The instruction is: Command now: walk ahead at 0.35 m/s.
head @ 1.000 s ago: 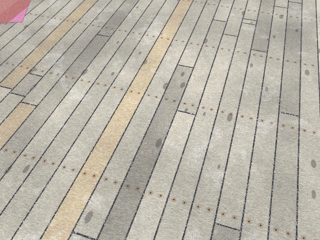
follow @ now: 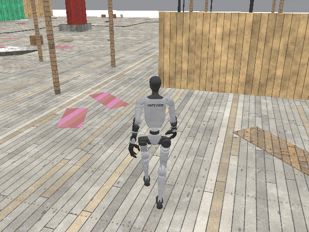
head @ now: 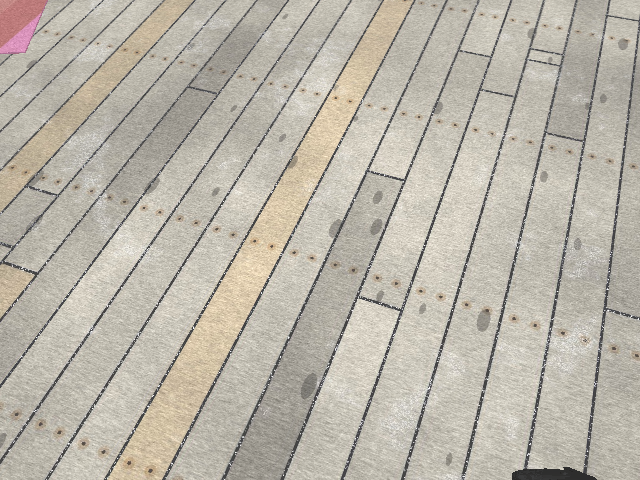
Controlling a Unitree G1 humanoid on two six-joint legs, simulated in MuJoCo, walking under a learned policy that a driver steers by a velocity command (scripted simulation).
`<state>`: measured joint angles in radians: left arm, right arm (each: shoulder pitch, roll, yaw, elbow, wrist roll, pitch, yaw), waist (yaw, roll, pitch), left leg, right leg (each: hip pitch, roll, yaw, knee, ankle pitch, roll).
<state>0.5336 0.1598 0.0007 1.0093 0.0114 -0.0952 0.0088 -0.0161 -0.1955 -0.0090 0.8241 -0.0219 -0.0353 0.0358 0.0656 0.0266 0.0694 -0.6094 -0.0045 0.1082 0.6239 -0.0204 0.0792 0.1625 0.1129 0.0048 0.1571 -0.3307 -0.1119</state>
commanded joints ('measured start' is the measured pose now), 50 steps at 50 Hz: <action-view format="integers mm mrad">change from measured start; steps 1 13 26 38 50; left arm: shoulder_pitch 8 -26 -152 -176 -146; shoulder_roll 151 40 88 46 26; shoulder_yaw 25 23 3 -9 -15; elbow -11 -5 41 101 141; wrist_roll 4 21 19 -5 -3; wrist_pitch -10 94 81 68 75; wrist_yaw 21 2 41 36 40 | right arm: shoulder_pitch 127 275 393 392 396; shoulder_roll -97 -72 -53 -12 4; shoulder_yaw -23 -12 4 7 12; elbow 9 140 195 272 317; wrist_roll -1 5 9 14 15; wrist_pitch -26 -56 -6 11 19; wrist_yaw -23 -40 -61 -71 -79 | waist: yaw -106 8 -60 -81 -74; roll -117 5 -43 -36 -32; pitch -44 -88 -25 -4 12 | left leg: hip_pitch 259 271 239 450 446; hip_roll -90 199 138 83 90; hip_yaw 21 -173 -249 -172 -176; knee -48 -384 -314 -291 -293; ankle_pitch -22 513 -225 -79 -79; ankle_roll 43 175 32 -8 -14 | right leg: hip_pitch -84 -420 -222 -364 -347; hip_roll -266 -123 -251 -211 -206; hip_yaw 56 17 115 89 82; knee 246 882 194 174 167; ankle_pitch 1265 -13 206 223 223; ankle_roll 29 92 62 53 51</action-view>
